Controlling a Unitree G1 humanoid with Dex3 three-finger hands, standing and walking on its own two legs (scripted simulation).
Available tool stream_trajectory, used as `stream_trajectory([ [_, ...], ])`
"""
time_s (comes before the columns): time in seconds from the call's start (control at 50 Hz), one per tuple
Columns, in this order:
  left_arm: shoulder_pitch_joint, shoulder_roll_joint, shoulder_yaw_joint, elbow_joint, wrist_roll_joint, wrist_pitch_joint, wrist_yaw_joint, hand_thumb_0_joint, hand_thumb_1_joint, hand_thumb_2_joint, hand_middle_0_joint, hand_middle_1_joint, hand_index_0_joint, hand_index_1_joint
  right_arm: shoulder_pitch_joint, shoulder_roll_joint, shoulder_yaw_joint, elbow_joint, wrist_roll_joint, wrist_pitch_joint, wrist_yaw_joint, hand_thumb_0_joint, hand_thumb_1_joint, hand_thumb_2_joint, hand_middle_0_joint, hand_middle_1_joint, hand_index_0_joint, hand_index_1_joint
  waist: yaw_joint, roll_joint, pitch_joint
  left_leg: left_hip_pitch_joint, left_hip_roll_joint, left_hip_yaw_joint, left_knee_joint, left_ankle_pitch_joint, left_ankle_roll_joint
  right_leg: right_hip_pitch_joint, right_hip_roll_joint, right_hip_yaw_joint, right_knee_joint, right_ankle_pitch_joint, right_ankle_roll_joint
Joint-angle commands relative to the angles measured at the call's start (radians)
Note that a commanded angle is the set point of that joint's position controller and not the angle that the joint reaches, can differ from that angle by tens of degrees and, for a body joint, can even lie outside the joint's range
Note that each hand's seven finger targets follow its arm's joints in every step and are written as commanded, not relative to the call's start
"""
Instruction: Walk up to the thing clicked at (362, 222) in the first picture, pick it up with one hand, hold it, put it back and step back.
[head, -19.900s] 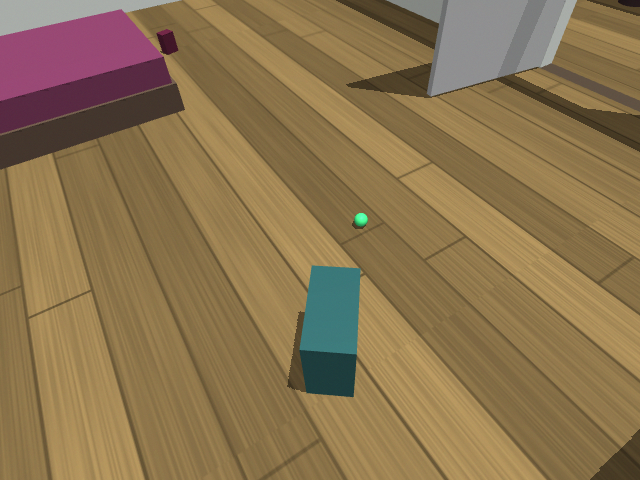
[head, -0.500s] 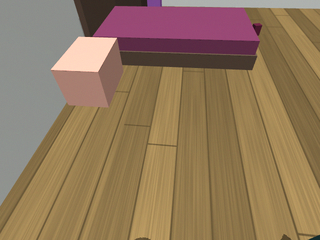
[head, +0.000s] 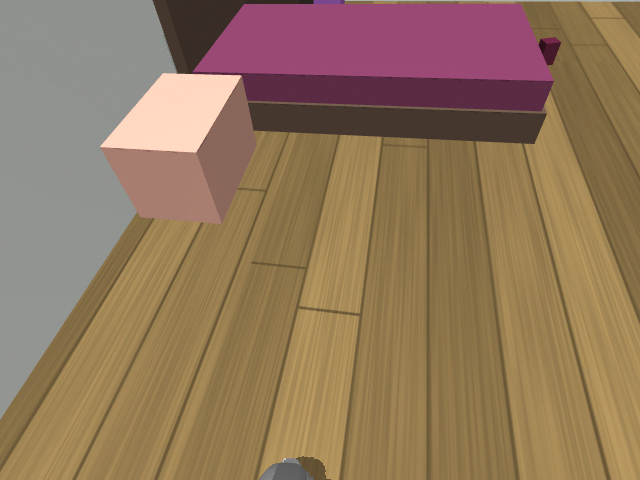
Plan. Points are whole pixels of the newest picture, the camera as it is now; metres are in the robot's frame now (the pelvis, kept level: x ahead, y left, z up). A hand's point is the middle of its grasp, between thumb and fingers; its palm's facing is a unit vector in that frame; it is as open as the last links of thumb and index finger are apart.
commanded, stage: walk up
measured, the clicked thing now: out of the picture +0.36 -1.05 -0.74
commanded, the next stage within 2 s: none
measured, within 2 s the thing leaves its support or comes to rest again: neither
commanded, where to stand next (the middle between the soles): +0.65 +0.00 m, yaw -2 degrees
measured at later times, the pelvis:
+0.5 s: pelvis +0.23 +0.00 -0.02, yaw -2 degrees
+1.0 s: pelvis +0.42 +0.03 -0.01, yaw -2 degrees
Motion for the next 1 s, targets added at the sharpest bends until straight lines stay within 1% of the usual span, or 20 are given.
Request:
stream_trajectory([
  [0.0,-0.02,0.291,0.076,-0.106,-0.005,-0.03,0.014,0.0,0.9,0.9,-0.2,-0.3,-0.2,-0.3,-0.116,-0.161,-0.048,-0.132,-0.003,-0.033,0.003,0.0,-0.9,-0.9,0.2,0.3,0.2,0.3,0.016,-0.164,0.026,0.054,0.026,0.077,-0.146,0.079,0.019,-0.068,-0.251,0.129,-0.098,0.24,-0.164],
  [0.04,-0.013,0.29,0.068,-0.112,-0.01,-0.021,0.015,0.0,0.9,0.9,-0.2,-0.3,-0.2,-0.3,-0.085,-0.156,-0.051,-0.13,-0.006,-0.04,-0.003,0.0,-0.9,-0.9,0.2,0.3,0.2,0.3,-0.007,-0.137,0.003,0.145,-0.013,0.131,-0.196,0.063,0.034,-0.083,-0.228,0.09,0.016,0.348,-0.156],
  [0.08,0.0,0.24,0.045,-0.135,-0.011,-0.013,0.021,0.0,0.9,0.9,-0.2,-0.3,-0.2,-0.3,0.163,-0.22,-0.085,-0.07,-0.019,-0.052,-0.022,0.0,-0.9,-0.9,0.2,0.3,0.2,0.3,-0.127,0.029,-0.145,0.504,-0.047,0.122,-0.248,0.035,0.097,-0.214,-0.147,0.025,0.427,0.459,-0.109],
  [0.1,0.054,0.166,0.025,-0.149,-0.028,-0.008,0.022,0.0,0.9,0.9,-0.2,-0.3,-0.2,-0.3,0.263,-0.302,-0.114,-0.072,-0.031,-0.058,-0.037,0.0,-0.9,-0.9,0.2,0.3,0.2,0.3,-0.16,0.244,-0.216,0.672,0.153,-0.202,-0.329,-0.106,0.174,-0.443,-0.035,-0.009,0.732,0.184,-0.052],
  [0.12,0.065,0.192,0.037,-0.151,-0.038,-0.006,0.028,0.0,0.9,0.9,-0.2,-0.3,-0.2,-0.3,0.254,-0.36,-0.121,-0.103,-0.002,-0.063,-0.041,0.0,-0.9,-0.9,0.2,0.3,0.2,0.3,-0.152,0.241,-0.255,0.714,0.351,-0.642,-0.482,-0.159,0.282,-0.606,0.091,0.118,0.854,-0.245,-0.042],
  [0.14,-0.011,0.267,0.039,-0.146,-0.025,-0.004,0.033,0.0,0.9,0.9,-0.2,-0.3,-0.2,-0.3,0.202,-0.346,-0.123,-0.114,0.03,-0.059,-0.044,0.0,-0.9,-0.9,0.2,0.3,0.2,0.3,-0.145,0.075,-0.206,0.599,0.355,-0.59,-0.487,-0.174,0.295,-0.593,0.015,0.233,0.914,-0.226,-0.055],
  [0.22,0.083,0.231,0.034,-0.086,-0.032,0.005,0.01,0.0,0.9,0.9,-0.2,-0.3,-0.2,-0.3,0.021,-0.233,-0.062,-0.168,0.026,-0.068,-0.055,0.0,-0.9,-0.9,0.2,0.3,0.2,0.3,-0.03,0.095,-0.002,0.251,0.214,-0.121,-0.505,-0.025,0.194,-0.473,-0.08,0.194,0.711,-0.046,-0.028],
  [0.32,-0.016,0.197,0.035,-0.121,-0.006,0.002,-0.024,0.0,0.9,0.9,-0.2,-0.3,-0.2,-0.3,0.039,-0.258,-0.07,-0.198,0.01,-0.081,-0.045,0.0,-0.9,-0.9,0.2,0.3,0.2,0.3,-0.06,0.112,0.007,0.251,0.224,-0.055,-0.518,-0.082,0.25,-0.447,-0.111,0.107,0.385,0.006,0.007],
  [0.44,0.058,0.218,0.067,-0.08,0.003,-0.015,-0.025,0.0,0.9,0.9,-0.2,-0.3,-0.2,-0.3,-0.028,-0.229,-0.051,-0.224,0.018,-0.064,-0.037,0.0,-0.9,-0.9,0.2,0.3,0.2,0.3,0.023,0.012,-0.043,0.074,0.141,0.035,-0.31,-0.227,0.159,-0.109,-0.03,0.019,0.22,0.137,-0.011],
  [0.46,0.129,0.249,0.082,-0.064,0.004,-0.023,-0.014,0.0,0.9,0.9,-0.2,-0.3,-0.2,-0.3,0.001,-0.195,-0.036,-0.224,0.013,-0.06,-0.04,0.0,-0.9,-0.9,0.2,0.3,0.2,0.3,0.058,-0.08,-0.077,0.017,0.107,0.059,-0.137,-0.187,0.135,0.017,-0.028,0.059,0.2,0.046,-0.025],
  [0.48,0.194,0.321,0.104,-0.065,0.009,-0.034,0.001,0.0,0.9,0.9,-0.2,-0.3,-0.2,-0.3,0.032,-0.131,-0.014,-0.232,0.015,-0.061,-0.039,0.0,-0.9,-0.9,0.2,0.3,0.2,0.3,0.091,-0.32,-0.089,-0.102,0.0,0.153,0.18,-0.186,0.088,0.088,-0.171,0.319,0.012,-0.204,-0.078],
  [0.5,0.201,0.398,0.11,-0.094,0.001,-0.044,0.007,0.0,0.9,0.9,-0.2,-0.3,-0.2,-0.3,0.035,-0.139,-0.008,-0.243,0.02,-0.057,-0.043,0.0,-0.9,-0.9,0.2,0.3,0.2,0.3,0.081,-0.36,-0.073,-0.256,-0.103,0.124,0.371,-0.308,0.043,0.088,-0.414,0.778,-0.167,-0.288,-0.204],
  [0.52,0.145,0.392,0.098,-0.11,-0.011,-0.041,0.009,0.0,0.9,0.9,-0.2,-0.3,-0.2,-0.3,0.001,-0.217,-0.032,-0.221,0.009,-0.047,-0.056,0.0,-0.9,-0.9,0.2,0.3,0.2,0.3,0.061,-0.224,-0.011,-0.23,-0.024,0.001,0.428,-0.309,0.038,-0.033,-0.458,0.815,-0.146,-0.265,-0.271],
  [0.62,0.018,0.293,0.068,-0.142,-0.018,-0.037,0.018,0.0,0.9,0.9,-0.2,-0.3,-0.2,-0.3,0.105,-0.195,-0.031,-0.141,0.026,-0.046,-0.037,0.0,-0.9,-0.9,0.2,0.3,0.2,0.3,-0.021,-0.243,-0.017,-0.068,0.028,0.014,0.225,-0.146,0.021,-0.162,-0.265,0.31,-0.075,0.136,-0.213],
  [0.76,0.015,0.304,0.064,-0.179,-0.012,-0.034,0.013,0.0,0.9,0.9,-0.2,-0.3,-0.2,-0.3,0.004,-0.165,-0.041,-0.179,0.008,-0.054,-0.016,0.0,-0.9,-0.9,0.2,0.3,0.2,0.3,-0.003,-0.206,-0.039,0.098,0.003,0.108,-0.103,0.009,0.014,-0.214,-0.249,0.193,-0.012,0.122,-0.195],
  [0.82,-0.017,0.267,0.042,-0.194,-0.014,-0.022,0.012,0.0,0.9,0.9,-0.2,-0.3,-0.2,-0.3,0.143,-0.194,-0.062,-0.129,0.003,-0.066,-0.028,0.0,-0.9,-0.9,0.2,0.3,0.2,0.3,-0.093,-0.09,-0.088,0.406,-0.051,0.156,-0.188,0.051,0.031,-0.372,-0.2,0.125,0.197,0.109,-0.14],
  [0.84,0.016,0.215,0.023,-0.197,-0.012,-0.019,0.012,0.0,0.9,0.9,-0.2,-0.3,-0.2,-0.3,0.233,-0.249,-0.083,-0.108,0.0,-0.072,-0.038,0.0,-0.9,-0.9,0.2,0.3,0.2,0.3,-0.138,0.078,-0.13,0.531,0.006,0.033,-0.267,-0.123,0.07,-0.465,-0.134,0.068,0.454,0.104,-0.108],
  [0.86,0.054,0.146,0.008,-0.209,-0.025,-0.015,0.01,0.0,0.9,0.9,-0.2,-0.3,-0.2,-0.3,0.265,-0.34,-0.103,-0.135,-0.011,-0.08,-0.047,0.0,-0.9,-0.9,0.2,0.3,0.2,0.3,-0.133,0.278,-0.136,0.617,0.29,-0.472,-0.452,-0.318,0.172,-0.685,0.02,0.045,0.722,-0.167,-0.035],
  [0.88,0.036,0.253,0.033,-0.182,-0.02,-0.005,0.029,0.0,0.9,0.9,-0.2,-0.3,-0.2,-0.3,0.241,-0.367,-0.107,-0.153,0.023,-0.079,-0.047,0.0,-0.9,-0.9,0.2,0.3,0.2,0.3,-0.132,0.148,-0.123,0.532,0.385,-0.631,-0.511,-0.353,0.272,-0.685,-0.004,0.154,0.821,-0.252,-0.047],
  [0.98,0.077,0.239,0.035,-0.104,-0.026,0.005,0.017,0.0,0.9,0.9,-0.2,-0.3,-0.2,-0.3,0.1,-0.243,-0.05,-0.174,0.024,-0.088,-0.062,0.0,-0.9,-0.9,0.2,0.3,0.2,0.3,-0.034,0.095,0.005,0.266,0.227,-0.153,-0.469,0.106,0.196,-0.531,-0.088,0.177,0.713,-0.049,-0.024],
])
